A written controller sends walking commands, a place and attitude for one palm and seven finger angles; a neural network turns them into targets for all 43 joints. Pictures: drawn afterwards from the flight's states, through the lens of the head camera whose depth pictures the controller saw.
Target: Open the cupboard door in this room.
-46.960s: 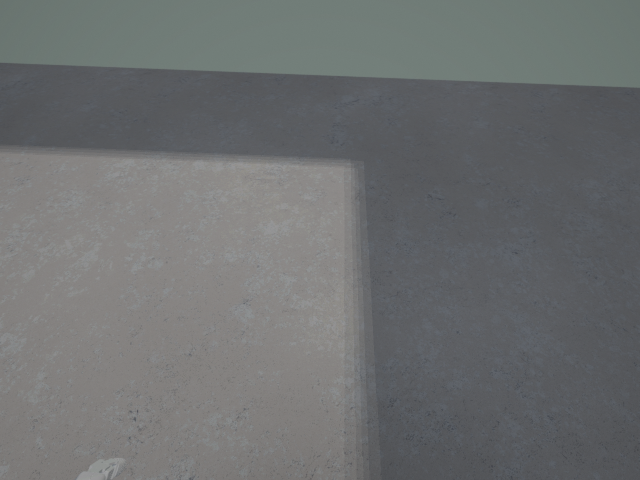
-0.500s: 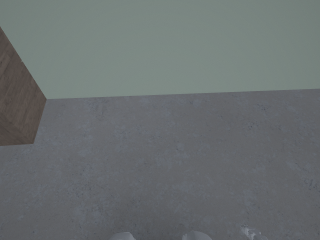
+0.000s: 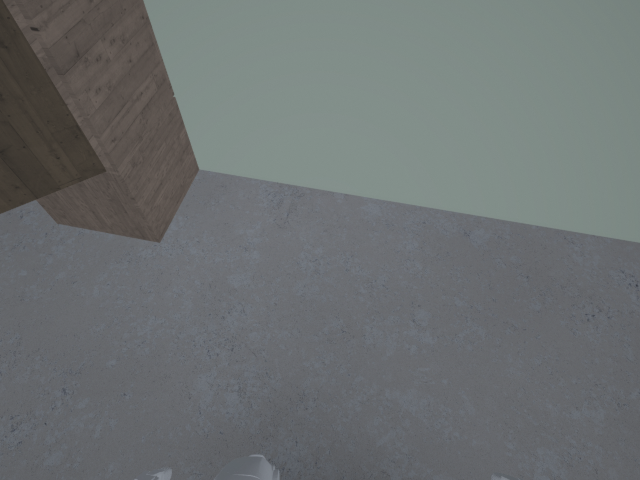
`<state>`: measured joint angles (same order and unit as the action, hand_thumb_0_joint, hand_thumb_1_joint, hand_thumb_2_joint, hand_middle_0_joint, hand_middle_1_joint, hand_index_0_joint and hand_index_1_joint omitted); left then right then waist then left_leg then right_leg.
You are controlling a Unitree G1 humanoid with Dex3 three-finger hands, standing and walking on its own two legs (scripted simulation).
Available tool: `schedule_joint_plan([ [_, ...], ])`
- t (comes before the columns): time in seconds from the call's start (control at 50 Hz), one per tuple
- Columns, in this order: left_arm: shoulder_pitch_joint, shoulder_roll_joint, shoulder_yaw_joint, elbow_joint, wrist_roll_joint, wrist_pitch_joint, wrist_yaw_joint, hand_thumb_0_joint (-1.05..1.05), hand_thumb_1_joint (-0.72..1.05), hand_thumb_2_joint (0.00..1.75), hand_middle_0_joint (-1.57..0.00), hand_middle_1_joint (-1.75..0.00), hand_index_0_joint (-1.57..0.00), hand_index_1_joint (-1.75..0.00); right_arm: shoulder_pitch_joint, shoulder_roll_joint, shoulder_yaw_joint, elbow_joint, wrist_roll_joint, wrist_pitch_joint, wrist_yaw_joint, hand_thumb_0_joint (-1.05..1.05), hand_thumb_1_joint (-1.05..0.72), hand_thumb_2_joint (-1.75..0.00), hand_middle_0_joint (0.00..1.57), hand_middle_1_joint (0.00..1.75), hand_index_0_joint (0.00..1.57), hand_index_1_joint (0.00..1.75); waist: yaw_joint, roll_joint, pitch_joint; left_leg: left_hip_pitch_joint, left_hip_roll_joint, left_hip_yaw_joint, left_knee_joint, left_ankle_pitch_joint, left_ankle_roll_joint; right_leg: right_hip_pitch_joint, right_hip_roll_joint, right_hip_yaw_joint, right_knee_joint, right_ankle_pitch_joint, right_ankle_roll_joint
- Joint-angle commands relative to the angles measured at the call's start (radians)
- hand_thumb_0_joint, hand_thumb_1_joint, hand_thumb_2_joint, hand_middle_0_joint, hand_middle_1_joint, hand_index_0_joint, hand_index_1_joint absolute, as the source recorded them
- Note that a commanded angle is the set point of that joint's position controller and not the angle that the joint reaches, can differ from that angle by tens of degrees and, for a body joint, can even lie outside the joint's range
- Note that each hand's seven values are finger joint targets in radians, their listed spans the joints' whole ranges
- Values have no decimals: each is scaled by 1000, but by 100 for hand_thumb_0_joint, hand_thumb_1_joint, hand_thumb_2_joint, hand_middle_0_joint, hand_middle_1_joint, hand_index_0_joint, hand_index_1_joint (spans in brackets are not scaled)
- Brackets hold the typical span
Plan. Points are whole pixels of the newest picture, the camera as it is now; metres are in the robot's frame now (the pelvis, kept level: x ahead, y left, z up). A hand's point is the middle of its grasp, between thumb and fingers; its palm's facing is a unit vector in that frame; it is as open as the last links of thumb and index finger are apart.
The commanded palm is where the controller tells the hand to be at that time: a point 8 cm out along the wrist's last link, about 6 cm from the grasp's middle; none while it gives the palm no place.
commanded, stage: turn to face it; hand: left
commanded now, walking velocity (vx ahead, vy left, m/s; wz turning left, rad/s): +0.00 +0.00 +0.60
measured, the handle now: out of the picture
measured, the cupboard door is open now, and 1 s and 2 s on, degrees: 47 47 47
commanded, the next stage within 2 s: take the last steps up to it in 0.94 s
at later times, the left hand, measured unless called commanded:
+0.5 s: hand out of the picture +0.06 +0.21 -0.15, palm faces +0.30 -0.91 -0.30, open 7.4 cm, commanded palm none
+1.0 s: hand out of the picture -0.02 +0.20 -0.17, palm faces +0.53 -0.81 -0.26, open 7.4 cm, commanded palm none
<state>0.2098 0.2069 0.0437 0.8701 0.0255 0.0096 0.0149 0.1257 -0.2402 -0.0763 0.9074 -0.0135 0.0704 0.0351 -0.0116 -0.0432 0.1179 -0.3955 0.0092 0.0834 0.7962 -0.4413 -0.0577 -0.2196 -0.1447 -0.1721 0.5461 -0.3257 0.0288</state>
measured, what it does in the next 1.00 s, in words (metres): steps on the spot, turning left: left foot, then right foot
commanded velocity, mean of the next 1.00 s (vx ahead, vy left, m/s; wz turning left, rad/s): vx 0.00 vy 0.00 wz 0.45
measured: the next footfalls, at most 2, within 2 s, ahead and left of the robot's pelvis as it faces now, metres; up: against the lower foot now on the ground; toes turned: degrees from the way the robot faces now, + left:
left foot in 0.06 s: +0.05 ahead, +0.12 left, +0.00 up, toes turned +7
right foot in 0.42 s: +0.09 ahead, -0.14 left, +0.00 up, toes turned +12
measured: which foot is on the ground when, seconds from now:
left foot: up 0.00-0.04, down 0.06-0.42, up 0.44-0.72, down 0.74-1.00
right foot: down 0.00-0.06, up 0.08-0.40, down 0.42-0.74, up 0.76-1.00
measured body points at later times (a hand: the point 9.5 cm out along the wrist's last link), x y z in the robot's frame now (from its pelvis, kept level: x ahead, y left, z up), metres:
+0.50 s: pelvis +0.02 -0.03 -0.01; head +0.06 -0.03 +0.44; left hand +0.04 +0.26 -0.13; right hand +0.16 -0.26 -0.16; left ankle -0.02 +0.10 -0.68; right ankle +0.05 -0.14 -0.74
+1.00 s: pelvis +0.03 -0.02 +0.00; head +0.07 +0.01 +0.45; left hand -0.05 +0.24 -0.15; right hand +0.23 -0.18 -0.14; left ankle -0.03 +0.10 -0.74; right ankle +0.09 -0.13 -0.71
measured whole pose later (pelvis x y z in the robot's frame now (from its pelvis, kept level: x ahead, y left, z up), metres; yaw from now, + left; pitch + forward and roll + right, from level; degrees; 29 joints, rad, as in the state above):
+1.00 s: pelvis +0.03 -0.02 +0.00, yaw +30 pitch +1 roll +0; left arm 0.20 0.24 0.07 0.94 0.01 0.04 0.01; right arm 0.14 -0.19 -0.04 0.94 -0.03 0.03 -0.01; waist 0.01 -0.01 0.08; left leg -0.27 0.01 -0.01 0.53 -0.26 0.00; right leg -0.35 -0.05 -0.05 0.75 -0.41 0.06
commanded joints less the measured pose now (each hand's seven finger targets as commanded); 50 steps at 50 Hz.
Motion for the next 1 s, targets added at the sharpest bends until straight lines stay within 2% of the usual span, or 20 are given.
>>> schedule_joint_plan([
  [0.0, 40, 227, 69, -44, -12, -11, 5, 0, 90, 90, -20, -30, -20, -30, 35, -95, -11, -77, 0, -44, -5, 0, -90, -90, 20, 30, 20, 30, -12, -87, -205, 214, -4, 12, -349, 257, 34, 67, -180, 43, 97, 565, -42],
  [0.02, 37, 181, 63, -68, -16, -5, 0, 0, 90, 90, -20, -30, -20, -30, 96, -190, -35, -73, -8, -53, -10, 0, -90, -90, 20, 30, 20, 30, -43, 137, -260, 395, 189, -238, -393, 506, 116, -145, -89, -6, 299, 264, 26],
  [0.04, -17, 116, 38, -118, -19, -1, -4, 0, 90, 90, -20, -30, -20, -30, 182, -292, -61, -60, -11, -51, -21, 0, -90, -90, 20, 30, 20, 30, -92, 369, -265, 468, 422, -527, -410, 907, 289, -371, 22, 30, 511, -354, 73],
  [0.06, -74, 147, 42, -133, -8, 11, 3, 0, 90, 90, -20, -30, -20, -30, 220, -292, -59, -37, -11, -49, -29, 0, -90, -90, 20, 30, 20, 30, -106, 234, -273, 427, 422, -498, -394, 760, 322, -389, 23, 138, 607, -341, 54],
  [0.16, -53, 117, 46, -64, -11, 22, -7, 0, 90, 90, -20, -30, -20, -30, 55, -191, -29, -75, -14, -61, -52, 0, -90, -90, 20, 30, 20, 30, -11, 177, -175, 250, 238, -335, -431, 600, 218, -325, 41, 174, 541, -110, 55],
  [0.28, -51, 109, 42, -71, -14, 18, -7, 0, 90, 90, -20, -30, -20, -30, 40, -204, -40, -71, -17, -47, -44, 0, -90, -90, 20, 30, 20, 30, -9, 207, -162, 159, 196, -379, -432, 462, 204, -146, 111, 136, 235, -100, 39],
  [0.34, 24, 128, 49, -57, -16, 7, -2, 0, 90, 90, -20, -30, -20, -30, -5, -193, -43, -87, -10, -39, -40, 0, -90, -90, 20, 30, 20, 30, 33, 206, -157, 38, 150, -394, -375, 401, 168, 45, 131, 128, 10, 24, 27],
  [0.36, 72, 162, 59, -53, -13, -2, 4, 0, 90, 90, -20, -30, -20, -30, -17, -166, -40, -98, -3, -38, -37, 0, -90, -90, 20, 30, 20, 30, 60, 116, -176, -42, 100, -368, -296, 305, 127, 161, 74, 185, -144, 64, 14],
  [0.38, 98, 245, 77, -50, 4, -13, 13, 0, 90, 90, -20, -30, -20, -30, -8, -104, -32, -116, 6, -39, -31, 0, -90, -90, 20, 30, 20, 30, 72, -142, -181, -206, -34, -217, -89, 63, 50, 251, -166, 442, -271, 43, -69],
  [0.4, 81, 289, 74, -62, 7, -11, 13, 0, 90, 90, -20, -30, -20, -30, -18, -101, -30, -133, 2, -40, -24, 0, -90, -90, 20, 30, 20, 30, 72, -240, -161, -205, -78, -123, 181, -179, 21, 144, -350, 552, -312, 123, -180],
  [0.44, -1, 213, 59, -79, -3, -13, 23, 0, 90, 90, -20, -30, -20, -30, -15, -109, -39, -101, -5, -18, -19, 0, -90, -90, 20, 30, 20, 30, 24, -210, -111, -199, -3, -152, 424, -85, 20, 34, -265, 435, -273, 171, -190],
  [0.5, -41, 166, 42, -85, -2, -18, 17, 0, 90, 90, -20, -30, -20, -30, -10, -73, -23, -81, -1, -13, -4, 0, -90, -90, 20, 30, 20, 30, 0, -191, -97, -158, 20, -85, 344, -9, -6, 43, -175, 198, -218, 405, -144],
  [0.6, 69, 218, 60, -33, 5, -21, 15, 0, 90, 90, -20, -30, -20, -30, -61, -29, 1, -86, 7, -31, -3, 0, -90, -90, 20, 30, 20, 30, 57, -162, -167, -54, -7, 5, -22, -27, 0, 200, -199, 152, -114, 645, -145],
  [0.66, 62, 221, 65, -16, -6, -16, 9, 0, 90, 90, -20, -30, -20, -30, 11, -53, 3, -62, 3, -44, -11, 0, -90, -90, 20, 30, 20, 30, 17, -144, -185, 132, -24, 20, -291, 164, 21, 128, -172, 90, 0, 601, -77],
  [0.68, 49, 201, 62, -25, -15, -11, 6, 0, 90, 90, -20, -30, -20, -30, 64, -103, -8, -47, -1, -53, -14, 0, -90, -90, 20, 30, 20, 30, -19, -35, -213, 290, 33, -34, -392, 326, 47, 12, -149, 58, 111, 488, -30],
  [0.7, 56, 137, 49, -55, -22, -4, -1, 0, 90, 90, -20, -30, -20, -30, 118, -211, -33, -45, -12, -60, -21, 0, -90, -90, 20, 30, 20, 30, -42, 251, -253, 446, 289, -367, -400, 642, 170, -243, -20, 2, 310, 13, 46],
  [0.72, -8, 102, 24, -84, -15, 4, 2, 0, 90, 90, -20, -30, -20, -30, 178, -259, -42, -31, -9, -51, -29, 0, -90, -90, 20, 30, 20, 30, -74, 307, -239, 409, 422, -456, -421, 810, 282, -314, 18, 80, 452, -339, 51],
  [0.82, -15, 99, 36, -9, -12, 25, -6, 0, 90, 90, -20, -30, -20, -30, 35, -161, -11, -44, -17, -62, -62, 0, -90, -90, 20, 30, 20, 30, -1, 216, -147, 224, 262, -292, -439, 624, 234, -275, 40, 161, 500, -154, 36],
  [0.9, 3, 81, 27, 10, -16, 19, -8, 0, 90, 90, -20, -30, -20, -30, 42, -160, -10, -26, -16, -60, -60, 0, -90, -90, 20, 30, 20, 30, -4, 196, -183, 227, 233, -262, -417, 636, 219, -138, 89, 115, 270, -135, 28],
  [0.98, 102, 96, 32, 42, -14, 0, -3, 0, 90, 90, -20, -30, -20, -30, 0, -144, -9, -23, -3, -52, -53, 0, -90, -90, 20, 30, 20, 30, 48, 153, -170, 108, 166, -248, -342, 459, 153, 82, 104, 102, -67, 105, 17],
])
